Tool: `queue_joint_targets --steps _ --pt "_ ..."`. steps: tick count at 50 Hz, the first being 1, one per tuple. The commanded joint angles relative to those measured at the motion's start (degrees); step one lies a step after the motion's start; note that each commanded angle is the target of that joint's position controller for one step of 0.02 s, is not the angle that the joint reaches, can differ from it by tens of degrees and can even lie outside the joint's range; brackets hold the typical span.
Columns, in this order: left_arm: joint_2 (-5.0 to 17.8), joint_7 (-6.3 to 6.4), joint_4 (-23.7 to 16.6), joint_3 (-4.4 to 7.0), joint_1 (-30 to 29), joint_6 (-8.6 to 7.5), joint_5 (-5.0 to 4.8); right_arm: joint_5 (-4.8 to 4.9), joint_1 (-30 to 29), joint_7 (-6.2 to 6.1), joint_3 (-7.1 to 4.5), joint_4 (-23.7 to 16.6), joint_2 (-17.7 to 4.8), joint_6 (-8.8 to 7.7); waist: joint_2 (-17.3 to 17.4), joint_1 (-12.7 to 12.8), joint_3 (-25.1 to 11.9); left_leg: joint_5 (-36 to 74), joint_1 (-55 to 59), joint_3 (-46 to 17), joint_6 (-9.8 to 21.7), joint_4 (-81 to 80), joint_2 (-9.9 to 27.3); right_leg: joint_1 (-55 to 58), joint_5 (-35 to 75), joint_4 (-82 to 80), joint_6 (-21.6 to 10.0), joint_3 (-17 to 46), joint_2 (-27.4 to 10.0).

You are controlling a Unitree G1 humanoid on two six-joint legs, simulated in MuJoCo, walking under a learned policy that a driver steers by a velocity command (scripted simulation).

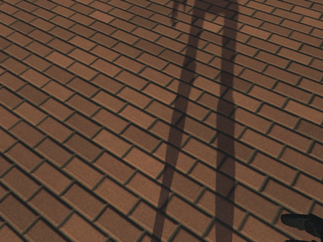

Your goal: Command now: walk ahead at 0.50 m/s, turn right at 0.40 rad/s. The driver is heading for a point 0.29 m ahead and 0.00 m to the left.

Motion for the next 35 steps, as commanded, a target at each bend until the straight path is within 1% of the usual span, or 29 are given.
queue_joint_targets --steps 1,2,3,4,5,6,7,8,9,10,11,12,13,15,16,17,19,21,22,23,24,25,26,27,28,29,30,32,35 --pt "8.2 0.43 -1.8 2.13 1.4 -0.06 0.29 0.07 -1.9 0.43 -1.93 -3.9 -6.7 -1.63 -9.6 -2.0 -0.5 -4.4 5.9 1.5 2.4 -1.6 -0.6 -0.1 19.5 -0.8 -6.8 11.4 -15.9" --pt "7.7 0.34 -1.9 1.89 0.7 0.07 0.34 -0.20 2.3 0.20 -2.51 -2.7 -7.6 -1.87 -9.9 -4.3 -2.2 -5.1 11.6 3.1 4.0 -3.7 -1.6 0.1 26.0 3.1 -5.8 10.6 -14.3" --pt "5.8 0.10 -2.5 1.11 0.3 0.02 0.66 -0.92 8.8 -0.07 -3.34 -1.4 -9.6 -2.17 -8.7 -7.4 -7.6 -4.2 22.6 1.0 6.7 -2.7 1.2 -2.2 29.4 12.3 -4.1 8.2 -11.3" --pt "3.6 0.31 -3.5 0.15 2.4 -0.18 1.66 -1.95 16.6 -0.23 -4.22 -0.8 -13.4 -2.22 -0.9 -9.3 -15.8 1.5 38.9 -10.9 11.6 0.2 11.1 -12.5 18.7 29.2 -1.0 3.7 -5.8" --pt "1.2 0.39 -3.1 -0.54 10.4 -0.70 -0.03 -1.77 20.7 0.38 -5.02 2.2 -15.6 -1.32 17.9 -6.5 -20.5 -2.8 51.7 -35.3 20.2 -7.0 21.3 -30.3 -13.8 46.5 3.3 -0.4 1.5" --pt "6.7 0.55 -2.0 0.31 8.1 -0.82 -0.38 0.12 19.8 0.62 -3.58 1.4 -10.1 -1.16 9.9 -7.9 -16.3 -6.7 49.4 -36.8 18.9 -8.8 20.9 -35.5 -15.0 52.5 3.8 3.6 -1.5" --pt "8.9 0.63 -3.0 0.94 1.5 -0.56 -0.29 0.04 15.5 0.45 -2.67 0.5 -7.4 -0.81 4.1 -8.7 -9.8 1.6 42.1 -26.8 17.1 -8.1 19.2 -36.2 -11.1 53.8 4.4 2.5 -3.0" --pt "8.6 0.82 -3.7 0.95 -2.2 -0.24 0.54 -0.67 12.2 0.50 -1.89 0.0 -6.1 -0.47 -0.4 -7.6 -6.8 12.6 35.1 -19.3 16.2 -8.0 16.8 -34.1 -8.7 52.2 4.9 0.5 -4.8" --pt "7.9 0.82 -4.5 1.06 -3.8 0.00 1.32 -0.90 10.3 0.52 -1.43 0.3 -5.0 -0.36 -0.8 -6.0 -5.1 21.0 30.0 -14.7 15.8 -8.1 15.2 -32.0 -7.1 48.4 5.2 -0.4 -6.7" --pt "6.5 0.65 -4.6 0.94 -3.2 0.37 1.36 -1.20 9.4 0.48 -0.89 0.9 -3.9 -0.44 0.7 -4.4 -5.2 24.7 26.9 -10.9 14.9 -8.9 13.0 -28.4 -6.1 44.3 5.3 -1.3 -8.4" --pt "4.5 0.58 -4.2 0.53 -2.2 0.78 1.11 -1.21 8.7 0.50 -0.50 1.6 -3.0 -0.46 2.5 -3.5 -5.2 27.0 24.8 -7.9 14.5 -9.8 11.3 -25.8 -5.2 39.5 5.8 -2.4 -8.7" --pt "2.9 0.65 -4.2 0.04 -2.0 1.09 1.01 -1.21 8.4 0.36 -0.53 2.3 -3.5 -0.39 3.7 -3.0 -5.6 29.6 23.6 -5.8 14.7 -10.3 10.5 -23.9 -4.0 34.7 6.3 -3.8 -8.7" --pt "2.0 0.76 -4.4 -0.34 -2.7 1.33 1.09 -1.15 8.1 0.08 -0.84 2.8 -4.8 -0.15 4.3 -3.0 -6.3 32.0 23.0 -4.4 15.2 -10.6 10.5 -22.2 -2.5 30.3 6.9 -4.8 -8.7" --pt "1.3 0.80 -4.5 -0.87 -4.0 1.64 1.27 -0.80 7.5 -0.47 -1.43 3.6 -7.3 0.72 4.3 -3.2 -8.5 32.4 21.6 -1.8 15.0 -10.9 10.0 -16.9 3.4 22.5 7.2 -6.2 -8.5" --pt "1.7 0.75 -4.4 -0.84 -4.9 1.79 1.18 -0.55 7.9 -0.65 -1.57 4.1 -7.9 1.18 4.3 -3.6 -9.0 30.5 21.7 -1.2 14.7 -11.2 9.9 -15.1 6.6 19.8 7.2 -6.7 -8.2" --pt "2.4 0.69 -4.4 -0.71 -5.9 2.00 1.11 -0.30 8.3 -0.76 -1.54 4.6 -8.1 1.58 4.1 -4.2 -9.1 27.6 21.9 -0.9 14.3 -11.3 9.9 -14.0 9.0 17.6 7.1 -7.0 -8.0" --pt "3.2 0.60 -4.6 -0.47 -8.1 2.40 1.20 -0.07 8.9 -0.79 -1.28 5.7 -7.9 2.21 3.7 -4.8 -7.9 20.0 21.6 -1.2 13.8 -11.2 9.9 -12.2 11.3 13.6 6.4 -7.2 -7.8" --pt "3.3 0.50 -4.7 -0.27 -9.1 2.45 1.60 0.35 8.0 -0.80 -0.85 6.3 -7.3 2.70 3.2 -4.0 -6.1 10.1 20.1 -1.6 12.3 -9.8 9.3 -8.3 14.9 6.5 4.8 -7.9 -7.2" --pt "3.7 0.54 -4.7 -0.11 -9.5 2.38 2.04 0.55 8.6 -0.77 -0.43 6.9 -6.3 2.80 2.5 -3.7 -5.3 3.7 19.1 -1.8 10.5 -8.8 7.9 -5.5 18.7 1.9 3.7 -7.5 -7.4" --pt "5.6 0.83 -5.3 0.23 -10.1 2.28 2.55 -0.13 10.3 -0.73 0.18 7.4 -4.8 2.66 -0.3 -4.3 -5.5 -2.8 17.3 -1.2 7.7 -7.0 5.9 -1.4 28.3 0.3 2.3 -3.7 -10.9" --pt "8.7 1.23 -6.1 0.76 -10.8 2.46 2.56 -1.51 14.4 -0.58 0.39 8.0 -4.1 2.40 -5.7 -7.3 -7.2 -13.2 14.4 1.6 5.1 -4.3 1.8 3.0 37.9 3.3 -0.3 0.4 -15.6" --pt "6.7 1.22 -5.7 0.26 -12.2 2.84 2.22 -1.41 17.7 -0.71 1.02 8.9 -2.2 2.56 -10.5 -9.0 -8.9 -20.6 14.7 3.5 3.3 -5.1 0.2 2.6 33.6 4.4 -3.1 1.4 -16.8" --pt "4.0 0.66 -5.9 -0.20 -14.0 2.97 1.73 -1.25 15.0 -0.95 1.18 8.8 -3.0 3.12 -9.6 -7.6 -7.3 -19.4 16.5 4.2 2.3 -5.6 0.1 -0.7 25.1 4.4 -2.2 0.0 -14.1" --pt "3.2 0.25 -5.9 -0.34 -14.4 2.96 1.80 -1.01 12.5 -1.18 0.88 8.7 -4.5 3.77 -8.0 -6.3 -4.9 -18.1 15.7 4.4 2.1 -5.1 -0.1 -2.6 22.3 4.4 -0.7 -1.2 -11.9" --pt "3.6 0.00 -5.7 -0.35 -14.2 2.73 2.05 -0.86 11.7 -1.44 0.74 8.8 -5.1 4.32 -7.0 -6.0 -3.9 -16.4 15.5 4.2 2.2 -4.6 0.0 -3.3 23.4 4.8 0.1 -1.8 -11.1" --pt "4.1 -0.16 -5.3 -0.23 -13.8 2.38 2.00 -0.97 11.9 -1.59 0.72 8.9 -5.4 4.78 -6.7 -6.0 -3.7 -14.3 16.2 3.9 2.2 -4.4 0.4 -3.6 25.7 5.3 0.2 -1.9 -10.9" --pt "4.4 -0.20 -4.8 -0.13 -13.4 2.08 1.87 -1.00 12.1 -1.67 0.73 9.1 -5.6 5.02 -6.4 -6.2 -4.1 -12.6 17.2 3.7 2.2 -4.3 0.7 -3.5 28.1 5.8 0.3 -2.1 -10.8" --pt "4.1 -0.19 -4.0 -0.17 -13.1 1.76 1.75 -0.76 11.9 -1.89 0.75 9.7 -5.6 5.16 -5.7 -6.0 -5.1 -9.3 18.9 3.4 2.1 -3.6 1.1 -2.7 32.8 6.9 0.1 -2.4 -10.8" --pt "4.1 -0.18 -2.9 -0.12 -13.7 1.62 1.65 -0.52 11.4 -2.20 0.67 10.8 -5.7 5.59 -4.6 -6.1 -5.8 -7.4 20.6 3.4 1.8 -3.2 1.3 -2.2 35.5 7.4 -0.3 -2.5 -10.7"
